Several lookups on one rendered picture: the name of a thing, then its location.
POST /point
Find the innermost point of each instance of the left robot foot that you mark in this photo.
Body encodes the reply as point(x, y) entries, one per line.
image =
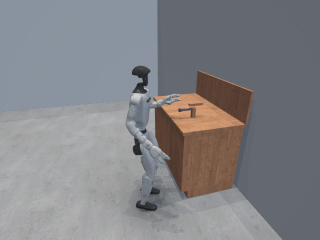
point(154, 191)

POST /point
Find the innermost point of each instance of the left robot hand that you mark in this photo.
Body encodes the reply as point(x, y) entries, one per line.
point(167, 99)

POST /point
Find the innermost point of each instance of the right robot forearm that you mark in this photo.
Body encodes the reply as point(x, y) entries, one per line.
point(138, 135)

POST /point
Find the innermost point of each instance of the left robot forearm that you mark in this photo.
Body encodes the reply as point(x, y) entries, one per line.
point(156, 104)

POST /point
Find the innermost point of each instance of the counter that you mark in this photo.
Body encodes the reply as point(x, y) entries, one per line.
point(203, 144)

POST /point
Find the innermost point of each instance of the robot left thigh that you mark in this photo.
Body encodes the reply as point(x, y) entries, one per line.
point(153, 140)

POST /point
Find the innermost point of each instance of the tap lever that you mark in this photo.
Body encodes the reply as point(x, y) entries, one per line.
point(184, 109)

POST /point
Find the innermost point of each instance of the right robot hand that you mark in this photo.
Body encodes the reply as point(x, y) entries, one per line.
point(155, 152)

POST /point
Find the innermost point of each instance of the robot right upper arm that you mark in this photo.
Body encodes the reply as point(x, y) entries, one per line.
point(134, 103)

